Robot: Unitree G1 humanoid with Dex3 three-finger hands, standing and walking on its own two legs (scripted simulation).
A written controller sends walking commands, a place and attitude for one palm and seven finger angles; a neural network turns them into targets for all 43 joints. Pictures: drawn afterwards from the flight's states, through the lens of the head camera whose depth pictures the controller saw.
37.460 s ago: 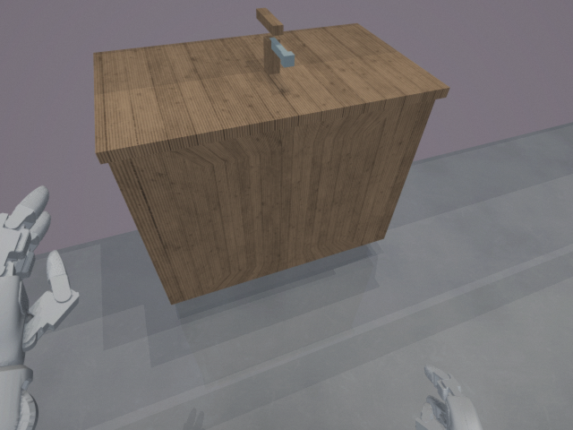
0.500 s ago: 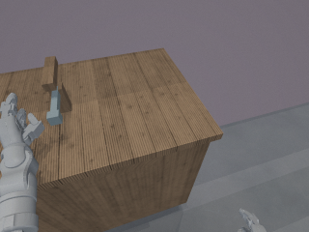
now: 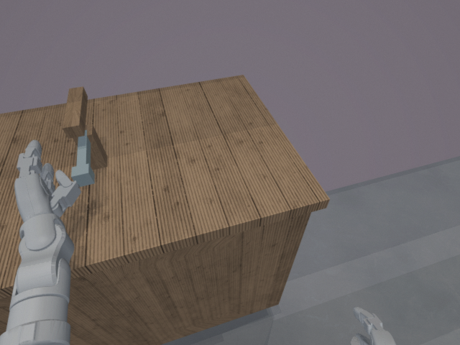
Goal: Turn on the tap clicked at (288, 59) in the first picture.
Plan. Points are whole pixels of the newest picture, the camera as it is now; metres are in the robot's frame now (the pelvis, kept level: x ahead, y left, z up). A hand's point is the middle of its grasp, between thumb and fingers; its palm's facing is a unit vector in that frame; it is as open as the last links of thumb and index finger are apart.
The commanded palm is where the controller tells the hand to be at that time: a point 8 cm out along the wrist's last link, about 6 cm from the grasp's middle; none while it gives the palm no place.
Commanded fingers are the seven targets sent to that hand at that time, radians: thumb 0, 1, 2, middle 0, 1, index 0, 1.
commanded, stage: push the lever round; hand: left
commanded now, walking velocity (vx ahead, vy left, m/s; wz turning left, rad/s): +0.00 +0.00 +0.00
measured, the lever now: (83, 175) +0.36 +0.29 +0.12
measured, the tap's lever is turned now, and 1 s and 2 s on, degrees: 2 25 50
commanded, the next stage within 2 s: none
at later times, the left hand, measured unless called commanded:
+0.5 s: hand (91, 182) +0.35 +0.27 +0.12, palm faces +0.58 -0.81 -0.07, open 7.8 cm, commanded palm +0.31 +0.29 +0.11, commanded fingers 0.00 0.90 0.90 -0.15 -0.15 -0.15 -0.15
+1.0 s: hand (107, 175) +0.36 +0.25 +0.11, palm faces +0.67 -0.74 -0.06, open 7.8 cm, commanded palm +0.32 +0.27 +0.11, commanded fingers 0.00 0.90 0.90 -0.15 -0.15 -0.15 -0.15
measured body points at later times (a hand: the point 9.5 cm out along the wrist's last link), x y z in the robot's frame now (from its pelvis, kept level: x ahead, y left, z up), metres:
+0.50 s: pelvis -0.01 -0.01 +0.00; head +0.00 -0.03 +0.45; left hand +0.31 +0.31 +0.12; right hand +0.15 -0.26 -0.11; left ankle +0.02 +0.08 -0.73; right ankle -0.01 -0.06 -0.73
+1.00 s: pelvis +0.00 -0.02 +0.00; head +0.00 -0.03 +0.45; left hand +0.32 +0.28 +0.12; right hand +0.14 -0.27 -0.11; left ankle +0.02 +0.08 -0.73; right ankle -0.01 -0.06 -0.73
